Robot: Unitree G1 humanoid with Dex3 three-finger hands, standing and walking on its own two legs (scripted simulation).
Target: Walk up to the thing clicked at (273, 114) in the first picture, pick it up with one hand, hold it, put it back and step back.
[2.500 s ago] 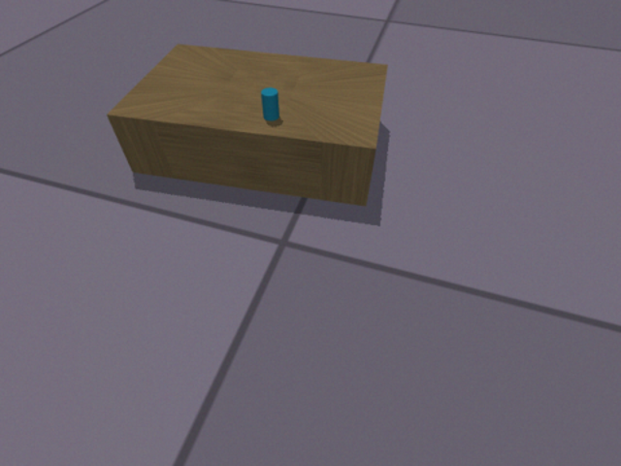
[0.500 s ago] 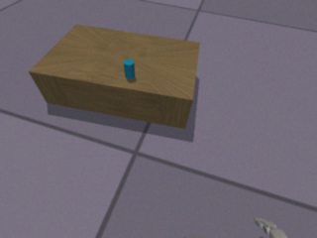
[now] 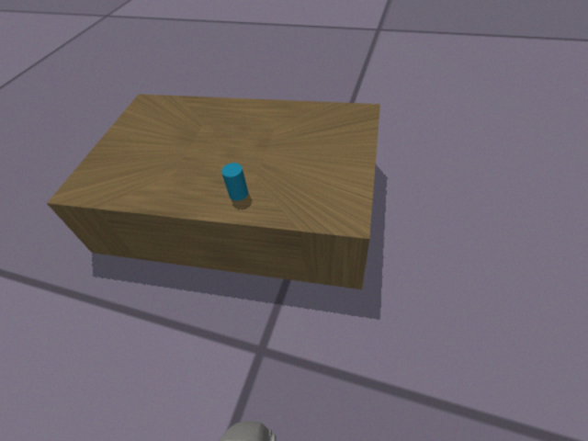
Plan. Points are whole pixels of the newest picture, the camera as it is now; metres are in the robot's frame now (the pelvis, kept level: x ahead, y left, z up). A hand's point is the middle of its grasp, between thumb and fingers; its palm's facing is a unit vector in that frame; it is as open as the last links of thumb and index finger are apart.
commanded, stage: walk up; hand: left
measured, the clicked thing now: (235, 182) +0.96 +0.27 -0.38
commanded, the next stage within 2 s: none
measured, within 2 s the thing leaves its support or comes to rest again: neither
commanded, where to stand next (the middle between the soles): +0.50 +0.08 m, yaw -2 degrees
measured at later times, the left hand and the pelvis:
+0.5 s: hand (113, 380) +0.24 +0.34 -0.15, palm faces -0.04 -0.94 -0.35, open 7.4 cm; pelvis +0.18 +0.07 +0.00, yaw +0 degrees
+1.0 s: hand (145, 288) +0.39 +0.32 -0.11, palm faces -0.02 -0.90 -0.43, open 7.4 cm; pelvis +0.33 +0.05 +0.00, yaw -1 degrees
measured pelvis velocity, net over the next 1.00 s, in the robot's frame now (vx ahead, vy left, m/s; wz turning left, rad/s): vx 0.33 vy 0.05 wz -0.02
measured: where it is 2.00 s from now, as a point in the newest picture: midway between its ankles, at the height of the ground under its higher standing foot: (295, 364)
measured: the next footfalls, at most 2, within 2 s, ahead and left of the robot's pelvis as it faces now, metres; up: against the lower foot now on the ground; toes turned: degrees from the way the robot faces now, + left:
left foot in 0.26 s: +0.24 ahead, +0.17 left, +0.00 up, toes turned +6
right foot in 0.72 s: +0.40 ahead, -0.07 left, +0.00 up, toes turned -5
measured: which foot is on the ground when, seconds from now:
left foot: up 0.00-0.24, down 0.26-0.74, up 0.76-1.00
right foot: down 0.00-0.30, up 0.32-0.70, down 0.72-1.00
